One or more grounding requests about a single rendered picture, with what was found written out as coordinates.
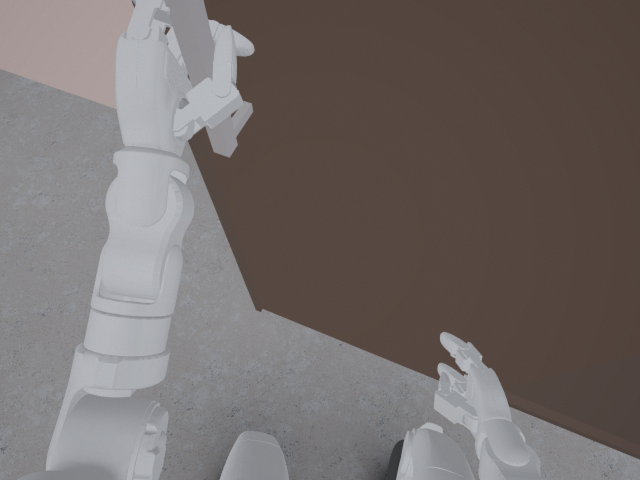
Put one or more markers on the robot thigh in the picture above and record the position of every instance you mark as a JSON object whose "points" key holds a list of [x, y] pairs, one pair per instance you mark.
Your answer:
{"points": [[255, 456], [431, 455]]}

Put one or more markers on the left robot hand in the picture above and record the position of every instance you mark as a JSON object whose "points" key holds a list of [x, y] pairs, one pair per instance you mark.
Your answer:
{"points": [[151, 79]]}

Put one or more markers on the robot right forearm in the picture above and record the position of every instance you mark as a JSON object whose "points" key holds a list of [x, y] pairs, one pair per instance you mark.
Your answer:
{"points": [[504, 454]]}

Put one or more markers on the left robot upper arm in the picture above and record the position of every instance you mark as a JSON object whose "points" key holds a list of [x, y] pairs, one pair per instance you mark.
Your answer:
{"points": [[109, 438]]}

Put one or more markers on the left robot thigh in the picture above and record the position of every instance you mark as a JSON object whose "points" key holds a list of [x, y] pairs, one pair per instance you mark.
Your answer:
{"points": [[255, 456]]}

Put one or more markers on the wardrobe door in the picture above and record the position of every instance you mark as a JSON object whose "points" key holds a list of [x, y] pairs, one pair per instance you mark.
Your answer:
{"points": [[413, 167], [605, 395]]}

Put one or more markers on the right robot thigh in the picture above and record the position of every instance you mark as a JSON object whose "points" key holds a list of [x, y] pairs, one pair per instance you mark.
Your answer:
{"points": [[431, 455]]}

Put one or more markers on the handle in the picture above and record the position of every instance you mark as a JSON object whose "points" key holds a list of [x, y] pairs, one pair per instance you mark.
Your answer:
{"points": [[191, 26]]}

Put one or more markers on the robot left forearm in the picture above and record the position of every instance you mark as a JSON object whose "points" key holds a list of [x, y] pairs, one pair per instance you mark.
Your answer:
{"points": [[149, 208]]}

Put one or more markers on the right robot hand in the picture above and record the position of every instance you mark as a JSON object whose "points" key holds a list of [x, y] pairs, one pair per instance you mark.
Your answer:
{"points": [[476, 397]]}

